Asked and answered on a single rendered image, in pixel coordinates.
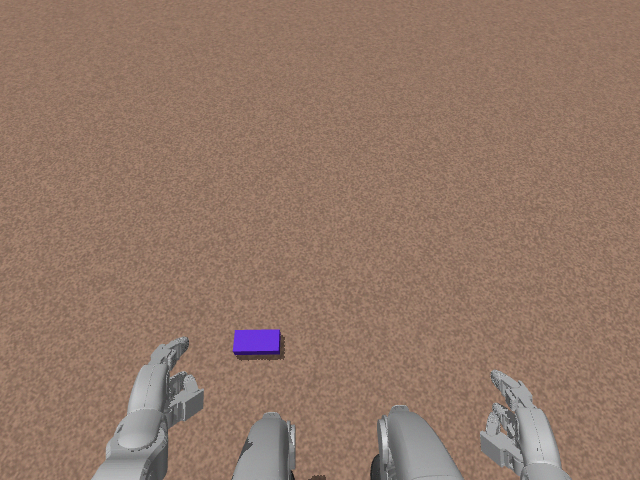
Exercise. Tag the left robot arm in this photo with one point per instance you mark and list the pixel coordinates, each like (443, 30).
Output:
(138, 450)

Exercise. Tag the right robot hand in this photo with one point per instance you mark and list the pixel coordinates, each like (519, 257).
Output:
(529, 439)

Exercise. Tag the small box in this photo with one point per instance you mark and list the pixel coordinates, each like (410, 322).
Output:
(257, 342)

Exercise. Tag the right robot arm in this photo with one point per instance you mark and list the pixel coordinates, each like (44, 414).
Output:
(543, 471)

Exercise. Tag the left robot hand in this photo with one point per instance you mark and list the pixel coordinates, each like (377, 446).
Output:
(155, 389)

